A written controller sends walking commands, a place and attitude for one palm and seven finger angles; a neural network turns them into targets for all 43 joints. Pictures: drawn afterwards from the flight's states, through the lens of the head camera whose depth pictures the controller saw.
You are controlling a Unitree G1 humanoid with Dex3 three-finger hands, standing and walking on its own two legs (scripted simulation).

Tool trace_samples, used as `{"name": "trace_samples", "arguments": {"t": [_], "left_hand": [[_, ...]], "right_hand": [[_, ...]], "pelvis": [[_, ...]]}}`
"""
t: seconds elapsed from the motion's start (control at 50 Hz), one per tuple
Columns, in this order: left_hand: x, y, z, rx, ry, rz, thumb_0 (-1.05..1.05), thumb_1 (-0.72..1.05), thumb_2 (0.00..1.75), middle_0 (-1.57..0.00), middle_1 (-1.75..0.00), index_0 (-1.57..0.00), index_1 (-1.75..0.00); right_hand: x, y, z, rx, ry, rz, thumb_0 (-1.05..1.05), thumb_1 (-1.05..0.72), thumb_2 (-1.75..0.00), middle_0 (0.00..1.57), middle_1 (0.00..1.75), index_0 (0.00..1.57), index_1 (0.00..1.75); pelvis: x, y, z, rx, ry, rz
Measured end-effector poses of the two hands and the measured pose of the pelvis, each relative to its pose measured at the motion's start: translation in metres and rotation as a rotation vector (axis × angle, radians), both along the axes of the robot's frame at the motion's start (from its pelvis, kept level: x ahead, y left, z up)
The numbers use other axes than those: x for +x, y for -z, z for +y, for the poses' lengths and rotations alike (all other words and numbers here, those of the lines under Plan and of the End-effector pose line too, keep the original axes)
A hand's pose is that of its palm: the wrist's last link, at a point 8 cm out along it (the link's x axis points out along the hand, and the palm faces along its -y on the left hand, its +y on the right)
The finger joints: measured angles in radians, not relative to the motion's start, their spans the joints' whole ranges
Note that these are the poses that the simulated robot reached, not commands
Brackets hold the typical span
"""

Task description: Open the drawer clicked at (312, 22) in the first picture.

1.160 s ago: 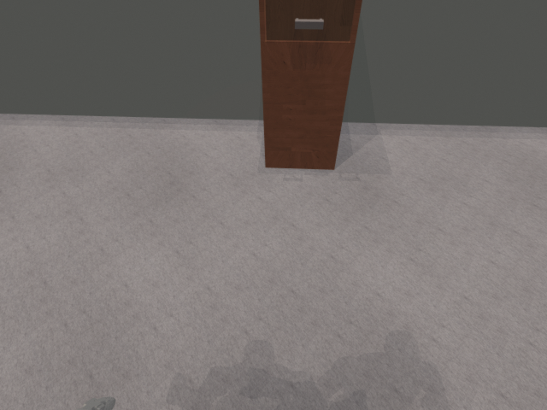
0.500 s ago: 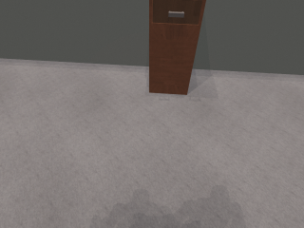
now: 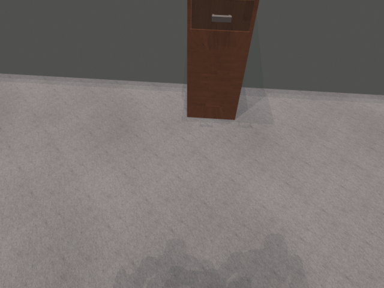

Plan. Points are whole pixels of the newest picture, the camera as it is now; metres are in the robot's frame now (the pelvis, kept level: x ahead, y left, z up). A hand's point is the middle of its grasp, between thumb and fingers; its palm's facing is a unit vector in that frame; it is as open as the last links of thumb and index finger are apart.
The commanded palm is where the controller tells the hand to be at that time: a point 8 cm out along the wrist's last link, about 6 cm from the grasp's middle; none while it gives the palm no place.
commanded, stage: look at it before walking up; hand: left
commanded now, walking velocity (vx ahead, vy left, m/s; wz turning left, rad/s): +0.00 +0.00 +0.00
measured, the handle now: (221, 17) +1.46 -0.08 +0.00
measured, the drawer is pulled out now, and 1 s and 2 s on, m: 0.00 0.00 0.00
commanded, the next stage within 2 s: walk to a spot facing it in 0.28 s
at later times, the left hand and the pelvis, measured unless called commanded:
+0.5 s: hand out of the picture +0.07 +0.24 -0.16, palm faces -0.03 -0.95 -0.32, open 7.4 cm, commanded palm none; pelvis +0.01 +0.00 +0.00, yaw -2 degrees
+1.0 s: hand out of the picture +0.10 +0.14 -0.17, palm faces -0.16 -0.97 -0.16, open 7.4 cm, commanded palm none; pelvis +0.13 -0.03 +0.00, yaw -15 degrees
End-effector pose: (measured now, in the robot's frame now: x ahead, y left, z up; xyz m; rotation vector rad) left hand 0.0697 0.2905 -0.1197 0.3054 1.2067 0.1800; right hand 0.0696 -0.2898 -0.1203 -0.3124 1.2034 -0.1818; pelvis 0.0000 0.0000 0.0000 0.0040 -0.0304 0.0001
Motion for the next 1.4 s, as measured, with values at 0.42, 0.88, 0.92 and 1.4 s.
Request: {"name": "trace_samples", "arguments": {"t": [0.42,0.88,0.92,1.4], "left_hand": [[0.000,-0.001,0.004,0.010,-0.006,0.016,0.00,0.90,0.89,-0.20,-0.30,-0.21,-0.30],[0.012,0.023,-0.099,-0.125,0.040,0.209,0.00,0.91,0.89,-0.20,-0.30,-0.21,-0.30],[0.016,0.020,-0.103,-0.132,0.050,0.250,0.00,0.91,0.89,-0.20,-0.30,-0.21,-0.30],[0.390,0.023,-0.101,-0.123,0.363,0.040,0.00,0.91,0.89,-0.19,-0.30,-0.20,-0.30]], "right_hand": [[0.007,-0.001,-0.001,-0.004,-0.001,0.001,0.01,-0.90,-0.90,0.20,0.30,0.20,0.30],[0.000,0.032,0.008,0.138,0.244,0.096,0.01,-0.91,-0.90,0.20,0.30,0.20,0.30],[0.028,0.026,0.007,0.144,0.255,0.037,0.01,-0.91,-0.90,0.20,0.30,0.20,0.30],[0.161,0.010,0.036,0.071,0.532,-0.020,-0.01,-0.94,-0.90,0.20,0.30,0.20,0.30]], "pelvis": [[0.005,-0.001,0.000,-0.001,0.004,-0.001],[0.091,0.009,-0.037,0.008,0.202,0.032],[0.104,0.006,-0.038,0.011,0.220,0.039],[0.307,0.004,-0.021,0.004,0.460,0.043]]}}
